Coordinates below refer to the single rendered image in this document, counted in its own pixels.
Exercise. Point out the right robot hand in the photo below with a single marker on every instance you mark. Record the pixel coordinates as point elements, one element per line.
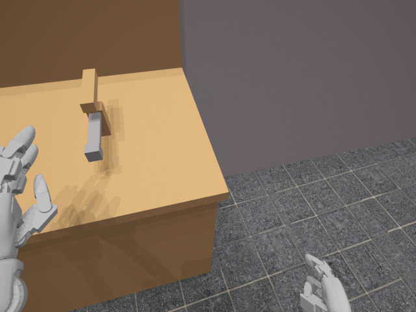
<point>330,294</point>

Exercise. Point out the robot left forearm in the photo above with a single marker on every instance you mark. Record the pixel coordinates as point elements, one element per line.
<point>13,290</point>

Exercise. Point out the tap lever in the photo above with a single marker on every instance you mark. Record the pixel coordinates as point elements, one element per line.
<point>93,150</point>

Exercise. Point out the counter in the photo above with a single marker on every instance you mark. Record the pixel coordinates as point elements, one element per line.
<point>145,215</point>

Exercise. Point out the left robot hand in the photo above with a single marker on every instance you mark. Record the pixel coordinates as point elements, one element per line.
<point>15,161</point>

